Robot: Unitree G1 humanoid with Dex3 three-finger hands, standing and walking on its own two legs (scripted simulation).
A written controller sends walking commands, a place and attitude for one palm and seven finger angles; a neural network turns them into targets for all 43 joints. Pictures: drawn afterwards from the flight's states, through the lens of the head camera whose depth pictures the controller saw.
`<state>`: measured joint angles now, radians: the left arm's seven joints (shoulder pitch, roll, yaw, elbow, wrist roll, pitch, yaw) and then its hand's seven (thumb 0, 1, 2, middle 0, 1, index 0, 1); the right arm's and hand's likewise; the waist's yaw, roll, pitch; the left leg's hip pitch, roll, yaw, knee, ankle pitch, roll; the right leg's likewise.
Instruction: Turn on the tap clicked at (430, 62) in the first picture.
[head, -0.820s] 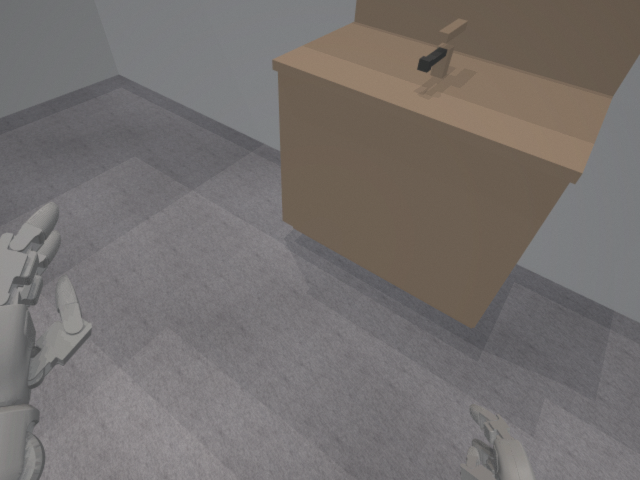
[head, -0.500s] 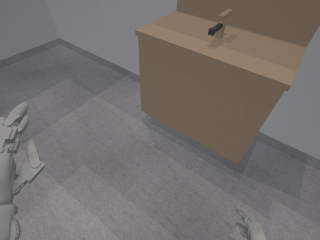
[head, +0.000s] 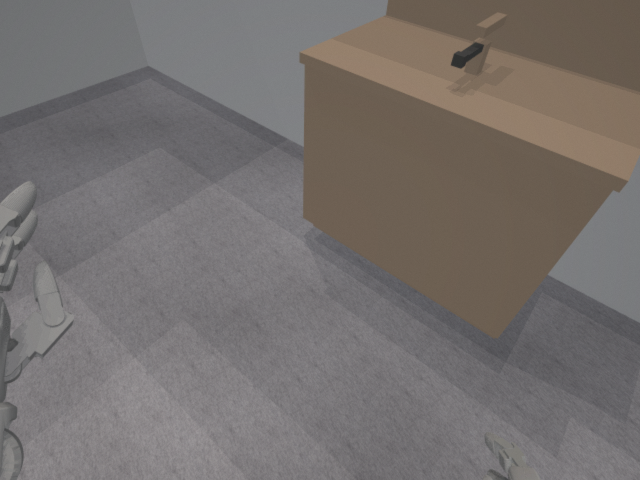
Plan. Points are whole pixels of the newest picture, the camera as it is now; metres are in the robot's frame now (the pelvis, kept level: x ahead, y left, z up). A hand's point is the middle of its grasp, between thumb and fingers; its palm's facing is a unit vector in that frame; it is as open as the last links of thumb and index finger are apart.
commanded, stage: walk to a spot facing it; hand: left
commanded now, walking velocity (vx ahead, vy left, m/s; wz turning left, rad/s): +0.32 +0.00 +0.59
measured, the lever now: (459, 59) +1.02 -0.32 +0.09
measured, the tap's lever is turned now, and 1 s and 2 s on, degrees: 0 0 0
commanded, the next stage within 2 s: none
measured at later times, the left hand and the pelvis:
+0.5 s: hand (28, 243) +0.29 +0.30 +0.19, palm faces +0.53 -0.71 -0.47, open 7.4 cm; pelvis +0.14 +0.01 +0.03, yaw +12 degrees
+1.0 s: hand (52, 182) +0.36 +0.30 +0.21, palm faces +0.73 -0.51 -0.46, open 7.4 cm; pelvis +0.28 +0.00 +0.02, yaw +27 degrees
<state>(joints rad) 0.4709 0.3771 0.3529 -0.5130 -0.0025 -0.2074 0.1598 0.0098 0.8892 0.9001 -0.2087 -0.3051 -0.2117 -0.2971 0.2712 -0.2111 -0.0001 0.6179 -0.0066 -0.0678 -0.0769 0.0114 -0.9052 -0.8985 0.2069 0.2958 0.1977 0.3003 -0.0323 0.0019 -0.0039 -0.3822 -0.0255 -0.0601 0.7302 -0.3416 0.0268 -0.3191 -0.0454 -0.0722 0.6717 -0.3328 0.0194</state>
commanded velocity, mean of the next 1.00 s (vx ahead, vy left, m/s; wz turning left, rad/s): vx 0.25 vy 0.00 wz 0.52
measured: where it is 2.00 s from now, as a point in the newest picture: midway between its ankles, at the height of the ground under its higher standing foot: (316, 461)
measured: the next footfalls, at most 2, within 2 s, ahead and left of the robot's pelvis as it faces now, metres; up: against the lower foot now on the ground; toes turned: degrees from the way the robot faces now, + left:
right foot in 0.60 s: +0.34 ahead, -0.08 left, +0.00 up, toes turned +6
left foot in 1.10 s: +0.34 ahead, +0.17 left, +0.00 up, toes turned +40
